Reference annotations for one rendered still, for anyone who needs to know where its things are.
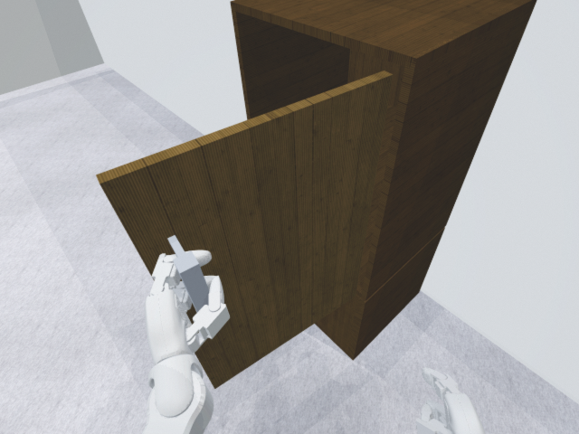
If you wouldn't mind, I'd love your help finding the handle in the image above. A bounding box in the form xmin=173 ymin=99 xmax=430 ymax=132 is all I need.
xmin=167 ymin=235 xmax=209 ymax=313

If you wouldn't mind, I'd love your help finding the cupboard door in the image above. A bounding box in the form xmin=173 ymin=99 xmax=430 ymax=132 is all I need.
xmin=96 ymin=71 xmax=393 ymax=389

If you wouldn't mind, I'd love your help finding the right robot hand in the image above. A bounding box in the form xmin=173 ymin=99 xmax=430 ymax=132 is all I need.
xmin=416 ymin=367 xmax=485 ymax=434

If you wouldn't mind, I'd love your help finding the robot left forearm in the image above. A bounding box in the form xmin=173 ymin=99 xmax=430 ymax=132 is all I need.
xmin=142 ymin=354 xmax=214 ymax=434

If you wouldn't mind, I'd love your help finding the left robot hand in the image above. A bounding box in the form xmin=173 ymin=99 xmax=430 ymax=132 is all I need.
xmin=145 ymin=250 xmax=230 ymax=365

